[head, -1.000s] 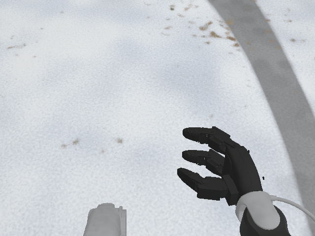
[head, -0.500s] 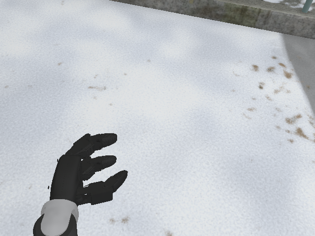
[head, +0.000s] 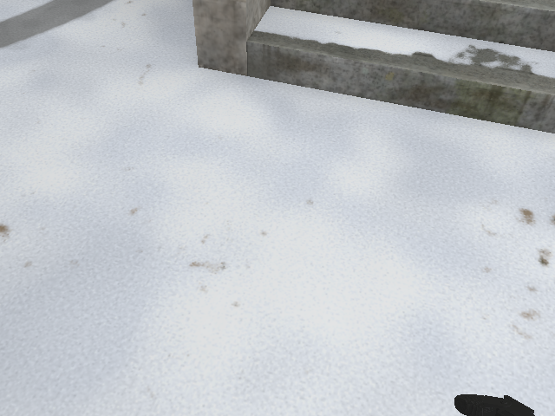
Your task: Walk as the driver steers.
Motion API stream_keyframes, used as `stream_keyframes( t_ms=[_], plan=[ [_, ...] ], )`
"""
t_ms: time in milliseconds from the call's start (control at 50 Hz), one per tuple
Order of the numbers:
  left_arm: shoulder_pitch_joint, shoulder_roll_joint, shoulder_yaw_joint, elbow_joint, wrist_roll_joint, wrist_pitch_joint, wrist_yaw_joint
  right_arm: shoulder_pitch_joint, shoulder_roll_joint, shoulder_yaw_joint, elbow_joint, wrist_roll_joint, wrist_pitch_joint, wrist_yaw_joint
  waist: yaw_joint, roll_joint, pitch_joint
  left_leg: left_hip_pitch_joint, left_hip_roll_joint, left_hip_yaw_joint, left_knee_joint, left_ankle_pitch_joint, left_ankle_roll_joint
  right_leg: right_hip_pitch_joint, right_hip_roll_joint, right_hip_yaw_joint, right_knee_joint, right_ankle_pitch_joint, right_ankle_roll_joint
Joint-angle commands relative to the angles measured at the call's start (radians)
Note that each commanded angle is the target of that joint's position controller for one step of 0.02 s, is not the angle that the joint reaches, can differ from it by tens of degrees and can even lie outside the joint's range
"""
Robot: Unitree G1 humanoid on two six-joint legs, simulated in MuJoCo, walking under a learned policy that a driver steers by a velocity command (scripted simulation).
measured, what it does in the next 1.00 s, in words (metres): walks ahead: right foot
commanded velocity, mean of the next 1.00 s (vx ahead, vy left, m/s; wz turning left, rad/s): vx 0.68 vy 0.00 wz -0.07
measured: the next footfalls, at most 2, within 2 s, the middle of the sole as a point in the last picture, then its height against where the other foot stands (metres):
right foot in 0.30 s outside the picture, level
left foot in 1.02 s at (269, 305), level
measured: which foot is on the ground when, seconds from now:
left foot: down 0.00-0.26, up 0.28-1.00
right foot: up 0.00-0.28, down 0.30-1.00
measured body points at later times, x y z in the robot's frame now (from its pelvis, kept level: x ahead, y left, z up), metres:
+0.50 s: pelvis +0.33 -0.06 +0.01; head +0.37 -0.09 +0.46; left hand +0.54 +0.12 -0.09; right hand +0.42 -0.37 -0.08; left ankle +0.40 +0.10 -0.61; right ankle +0.38 -0.13 -0.71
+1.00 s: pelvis +0.65 -0.03 -0.02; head +0.68 -0.02 +0.43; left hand +0.69 +0.25 -0.15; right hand +0.83 -0.29 -0.10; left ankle +0.81 +0.07 -0.71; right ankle +0.38 -0.14 -0.70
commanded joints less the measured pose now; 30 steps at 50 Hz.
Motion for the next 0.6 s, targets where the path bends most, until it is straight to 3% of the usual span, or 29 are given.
stream_keyframes(
  t_ms=[20,40,60,80,100,120,140,160,180,200,220,240,260,280,300,320,340,360,380,400,440,480,520,560,600],
  plan=[
    [-0.142,0.015,0.008,-0.148,0.011,0.007,0.001,0.139,-0.058,-0.048,0.052,-0.013,0.003,0.001,-0.089,0.182,0.115,0.288,0.261,-0.350,-0.427,0.036,0.203,-0.493,-0.125,0.020,0.144,0.097,-0.007],
    [-0.176,-0.008,0.001,-0.188,0.005,0.023,-0.012,0.124,-0.058,-0.046,0.081,-0.020,0.002,0.001,-0.053,0.193,0.136,0.227,0.267,-0.262,-0.455,0.072,0.188,-0.477,-0.142,0.017,0.113,0.059,-0.011],
    [-0.195,-0.051,-0.018,-0.222,0.007,0.043,-0.019,0.083,-0.054,-0.040,0.108,-0.013,0.003,-0.012,-0.012,0.215,0.166,0.199,0.288,-0.233,-0.482,0.120,0.180,-0.518,-0.161,0.040,0.137,0.030,-0.009],
    [-0.203,-0.028,-0.014,-0.237,0.020,0.060,-0.015,0.037,-0.058,-0.041,0.111,0.007,0.006,-0.019,0.010,0.177,0.170,0.183,0.289,-0.176,-0.512,0.197,0.170,-0.519,-0.176,0.053,0.114,0.053,-0.010],
    [-0.204,-0.005,-0.010,-0.249,0.036,0.071,-0.017,-0.004,-0.083,-0.046,0.109,0.009,0.008,-0.030,0.030,0.138,0.171,0.170,0.275,-0.087,-0.532,0.267,0.153,-0.510,-0.176,0.044,0.058,0.097,-0.001],
    [-0.213,0.037,0.002,-0.253,0.043,0.067,-0.020,-0.034,-0.121,-0.053,0.115,-0.003,0.005,-0.037,0.041,0.089,0.174,0.128,0.241,0.009,-0.530,0.296,0.138,-0.460,-0.177,0.020,-0.074,0.214,0.001],
    [-0.227,0.045,0.003,-0.261,0.055,0.064,-0.032,-0.035,-0.148,-0.059,0.131,0.001,0.002,-0.044,0.041,0.075,0.153,0.118,0.196,0.090,-0.539,0.294,0.129,-0.382,-0.163,-0.027,-0.192,0.298,-0.001],
    [-0.240,0.043,0.000,-0.258,0.056,0.057,-0.052,-0.035,-0.182,-0.068,0.133,-0.006,0.002,-0.049,0.032,0.048,0.152,0.122,0.176,0.147,-0.524,0.330,0.123,-0.307,-0.152,-0.081,-0.309,0.367,0.002],
    [-0.271,0.036,-0.003,-0.262,0.048,0.050,-0.067,-0.022,-0.214,-0.073,0.150,-0.002,0.002,-0.047,0.023,0.033,0.131,0.125,0.167,0.188,-0.518,0.427,0.118,-0.209,-0.129,-0.130,-0.415,0.388,-0.014],
    [-0.276,0.055,0.005,-0.257,0.048,0.041,-0.075,-0.006,-0.267,-0.086,0.159,-0.004,0.004,-0.048,0.018,0.022,0.102,0.155,0.155,0.211,-0.461,0.657,0.107,-0.097,-0.073,-0.210,-0.491,0.413,-0.027],
    [-0.249,0.086,0.019,-0.244,0.048,0.037,-0.079,0.019,-0.309,-0.096,0.163,0.000,0.008,-0.049,0.026,0.052,0.051,0.218,0.154,0.216,-0.367,0.918,0.098,-0.006,-0.008,-0.267,-0.525,0.391,-0.035],
    [-0.186,0.124,0.035,-0.231,0.042,0.044,-0.080,0.017,-0.344,-0.107,0.153,0.017,0.012,-0.044,0.059,0.112,0.004,0.276,0.164,0.210,-0.256,1.104,0.088,0.074,0.025,-0.274,-0.562,0.342,-0.053],
    [-0.041,0.197,0.068,-0.196,0.037,0.050,-0.082,0.007,-0.364,-0.121,0.138,0.034,0.009,-0.033,0.134,0.125,-0.075,0.265,0.173,0.198,-0.062,1.192,0.076,0.261,0.061,-0.276,-0.622,0.362,-0.088],
    [0.145,0.262,0.103,-0.146,0.039,0.061,-0.069,-0.013,-0.336,-0.113,0.123,0.042,0.001,-0.020,0.236,0.066,-0.141,0.146,0.124,0.195,0.253,1.024,0.037,0.533,0.062,-0.221,-0.742,0.493,-0.140],
    [0.091,0.295,0.095,-0.123,0.031,0.064,-0.051,0.029,-0.158,-0.071,0.115,0.006,-0.008,-0.005,0.140,-0.218,-0.017,-0.134,-0.069,0.158,0.680,-0.204,-0.018,0.615,-0.026,-0.037,-0.767,0.772,-0.184],
    [-0.077,0.333,0.062,-0.223,0.073,0.042,-0.047,0.248,-0.087,-0.037,0.079,-0.024,-0.024,0.007,-0.077,-0.410,-0.196,-0.305,-0.127,-0.018,0.975,-0.382,-0.015,0.702,-0.204,0.383,-0.742,1.167,-0.358],
    [-0.109,0.335,0.077,-0.285,0.089,0.038,-0.055,0.252,-0.220,-0.048,0.049,-0.015,-0.036,0.005,-0.023,-0.265,-0.429,-0.305,-0.117,-0.157,1.001,-0.286,0.006,0.781,-0.309,0.615,-0.929,0.873,-0.455],
    [-0.156,0.290,0.069,-0.291,0.076,0.024,-0.054,0.130,-0.270,-0.053,0.043,0.021,-0.033,-0.005,-0.003,-0.059,-0.345,-0.363,-0.084,-0.130,0.915,-0.166,0.010,0.660,-0.314,0.644,-1.039,0.501,-0.418],
    [-0.212,0.243,0.056,-0.284,0.052,0.010,-0.047,0.074,-0.259,-0.051,0.048,0.019,-0.015,-0.025,-0.030,0.103,-0.232,-0.352,-0.023,-0.116,0.805,-0.074,0.011,0.496,-0.285,0.579,-1.048,0.397,-0.343],
    [-0.243,0.200,0.035,-0.271,0.051,0.001,-0.042,0.089,-0.239,-0.046,0.071,0.016,0.014,-0.037,-0.063,0.133,-0.169,-0.290,0.020,-0.116,0.767,-0.037,0.008,0.348,-0.280,0.495,-1.025,0.510,-0.309],
    [-0.254,0.154,0.013,-0.236,0.072,-0.008,-0.035,0.122,-0.231,-0.050,0.097,0.018,0.060,-0.044,-0.095,0.108,-0.107,-0.173,0.071,-0.104,0.666,-0.038,0.012,0.138,-0.243,0.309,-1.020,0.699,-0.267],
    [-0.227,0.116,-0.008,-0.185,0.077,-0.021,-0.026,0.102,-0.175,-0.037,0.108,0.017,0.068,-0.046,-0.087,0.084,-0.088,-0.142,0.070,-0.090,0.550,-0.003,0.011,0.083,-0.205,0.161,-1.040,0.841,-0.244],
    [-0.178,0.160,0.008,-0.149,0.073,-0.016,-0.014,0.088,-0.159,-0.034,0.116,0.028,0.071,-0.036,-0.062,0.050,-0.115,-0.220,0.072,-0.094,0.493,0.104,0.013,0.172,-0.205,0.103,-1.099,0.589,-0.246],
    [-0.185,0.160,0.013,-0.141,0.067,-0.013,-0.008,0.026,-0.173,-0.042,0.105,0.043,0.076,-0.025,-0.032,0.017,-0.066,-0.352,0.087,-0.133,0.415,0.227,0.020,0.239,-0.217,0.121,-1.184,0.136,-0.228],
    [-0.199,0.162,0.018,-0.137,0.074,-0.021,-0.007,-0.011,-0.196,-0.058,0.097,0.040,0.074,-0.021,-0.013,-0.009,-0.024,-0.451,0.073,-0.155,0.363,0.294,0.015,0.313,-0.240,0.130,-1.229,0.019,-0.204]
  ],
)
